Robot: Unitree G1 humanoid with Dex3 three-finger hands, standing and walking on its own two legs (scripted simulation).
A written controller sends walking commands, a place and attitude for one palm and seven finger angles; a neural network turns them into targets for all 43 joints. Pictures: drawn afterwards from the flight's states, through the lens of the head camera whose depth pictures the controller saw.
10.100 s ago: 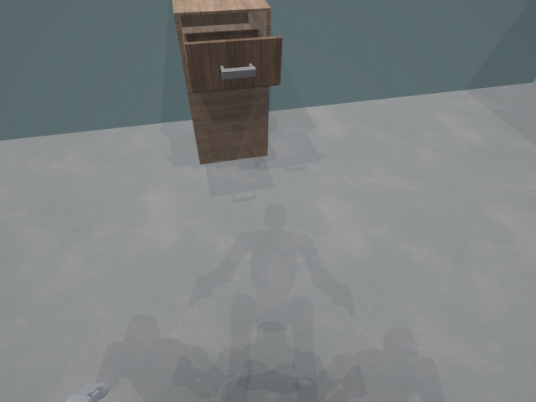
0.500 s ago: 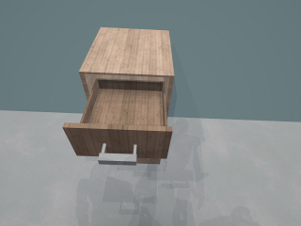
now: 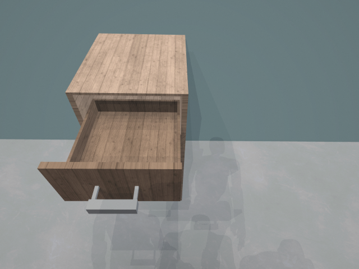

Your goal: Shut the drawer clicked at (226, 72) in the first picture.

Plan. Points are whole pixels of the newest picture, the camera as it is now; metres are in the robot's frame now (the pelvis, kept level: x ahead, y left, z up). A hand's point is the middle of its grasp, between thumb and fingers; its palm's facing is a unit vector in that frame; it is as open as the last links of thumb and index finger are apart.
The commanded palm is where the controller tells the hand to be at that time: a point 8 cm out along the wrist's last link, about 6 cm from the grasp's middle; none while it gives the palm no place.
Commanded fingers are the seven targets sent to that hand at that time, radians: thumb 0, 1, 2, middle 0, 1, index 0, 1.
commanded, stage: come to a stop and stand still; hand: left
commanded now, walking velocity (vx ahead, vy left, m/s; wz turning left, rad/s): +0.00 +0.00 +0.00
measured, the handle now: (114, 198) +0.31 +0.19 -0.07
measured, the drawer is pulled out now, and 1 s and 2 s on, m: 0.28 0.28 0.28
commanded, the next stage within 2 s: look again from close up in 1.10 s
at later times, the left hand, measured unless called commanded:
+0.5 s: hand out of the picture -0.02 +0.18 -0.16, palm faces -0.01 -0.97 -0.24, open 7.4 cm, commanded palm none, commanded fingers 0.00 0.90 0.90 -0.20 -0.30 -0.20 -0.30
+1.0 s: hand out of the picture -0.04 +0.21 -0.17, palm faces -0.02 -0.98 -0.20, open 7.4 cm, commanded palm none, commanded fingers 0.00 0.90 0.90 -0.20 -0.30 -0.20 -0.30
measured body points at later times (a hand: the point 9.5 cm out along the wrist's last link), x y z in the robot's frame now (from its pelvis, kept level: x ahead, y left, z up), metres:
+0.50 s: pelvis +0.00 +0.00 +0.01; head +0.03 -0.01 +0.46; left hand -0.01 +0.23 -0.14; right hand +0.01 -0.23 -0.15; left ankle -0.02 +0.10 -0.72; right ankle -0.08 -0.08 -0.73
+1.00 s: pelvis -0.04 +0.04 +0.01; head -0.03 +0.04 +0.46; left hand -0.04 +0.27 -0.15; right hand -0.05 -0.19 -0.15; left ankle -0.02 +0.10 -0.73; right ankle -0.09 -0.08 -0.73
